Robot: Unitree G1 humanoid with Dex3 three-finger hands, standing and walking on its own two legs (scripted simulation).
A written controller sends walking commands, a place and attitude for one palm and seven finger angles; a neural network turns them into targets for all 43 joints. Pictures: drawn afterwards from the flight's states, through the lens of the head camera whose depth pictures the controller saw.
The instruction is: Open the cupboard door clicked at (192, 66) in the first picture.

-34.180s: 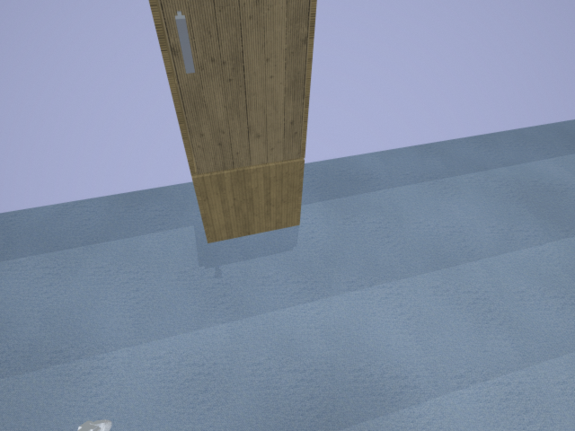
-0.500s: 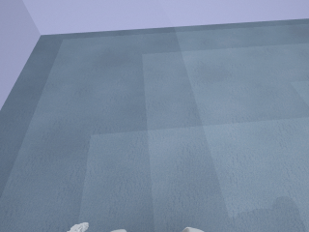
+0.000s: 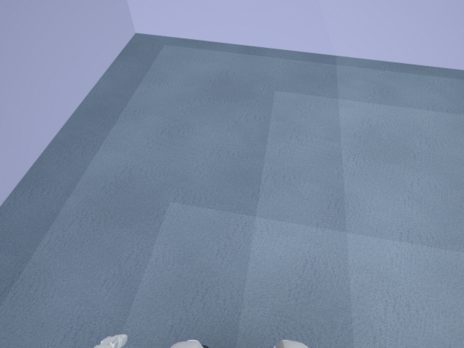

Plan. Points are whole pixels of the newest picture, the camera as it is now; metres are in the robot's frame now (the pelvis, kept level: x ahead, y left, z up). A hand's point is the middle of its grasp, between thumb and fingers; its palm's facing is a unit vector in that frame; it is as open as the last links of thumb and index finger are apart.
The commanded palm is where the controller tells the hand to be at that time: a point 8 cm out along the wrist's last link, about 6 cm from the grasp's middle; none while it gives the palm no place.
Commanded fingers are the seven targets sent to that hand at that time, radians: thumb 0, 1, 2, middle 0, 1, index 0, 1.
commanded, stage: turn to face it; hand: left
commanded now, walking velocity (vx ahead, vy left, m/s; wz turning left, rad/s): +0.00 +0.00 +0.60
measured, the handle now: out of the picture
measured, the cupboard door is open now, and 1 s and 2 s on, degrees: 42 42 42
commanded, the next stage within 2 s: none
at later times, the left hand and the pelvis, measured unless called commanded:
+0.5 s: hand out of the picture +0.01 +0.18 -0.18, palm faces +0.36 -0.89 -0.26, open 7.4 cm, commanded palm none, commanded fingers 0.00 0.90 0.90 -0.20 -0.30 -0.20 -0.30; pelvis +0.04 -0.04 -0.01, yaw +20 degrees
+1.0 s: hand out of the picture +0.01 +0.11 -0.16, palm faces +0.63 -0.74 -0.22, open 7.3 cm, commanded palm none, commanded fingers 0.00 0.90 0.90 -0.20 -0.30 -0.20 -0.30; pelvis +0.07 -0.08 +0.00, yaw +39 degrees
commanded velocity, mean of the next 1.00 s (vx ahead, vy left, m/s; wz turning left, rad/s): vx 0.00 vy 0.00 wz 0.60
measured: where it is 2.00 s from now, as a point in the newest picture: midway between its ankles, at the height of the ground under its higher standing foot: outside the picture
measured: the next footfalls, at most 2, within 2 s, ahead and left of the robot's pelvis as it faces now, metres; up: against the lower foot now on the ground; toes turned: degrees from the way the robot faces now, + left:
right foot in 0.10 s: +0.06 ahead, -0.16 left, +0.00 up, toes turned +1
left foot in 0.42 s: +0.05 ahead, +0.09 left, +0.00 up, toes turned +23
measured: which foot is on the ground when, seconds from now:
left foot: down 0.00-0.08, up 0.10-0.40, down 0.42-0.70, up 0.72-1.00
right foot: up 0.00-0.08, down 0.10-0.42, up 0.44-0.68, down 0.70-1.00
